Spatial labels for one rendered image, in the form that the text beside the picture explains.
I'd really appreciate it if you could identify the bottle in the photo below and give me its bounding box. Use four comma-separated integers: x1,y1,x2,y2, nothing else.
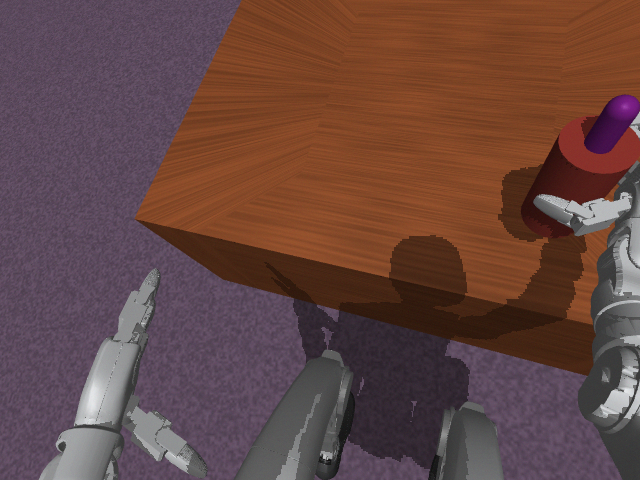
521,95,640,238

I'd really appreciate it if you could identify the left robot foot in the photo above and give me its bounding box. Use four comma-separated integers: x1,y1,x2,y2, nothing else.
315,391,355,480

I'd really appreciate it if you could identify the left robot hand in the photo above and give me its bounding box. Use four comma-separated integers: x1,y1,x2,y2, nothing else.
74,268,208,478

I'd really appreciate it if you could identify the right robot hand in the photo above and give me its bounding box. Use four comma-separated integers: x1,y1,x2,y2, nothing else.
533,112,640,236

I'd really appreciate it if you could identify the left robot arm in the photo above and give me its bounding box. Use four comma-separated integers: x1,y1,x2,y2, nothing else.
39,425,124,480

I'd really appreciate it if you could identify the right robot arm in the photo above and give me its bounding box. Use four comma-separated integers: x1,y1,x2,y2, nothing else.
578,217,640,480

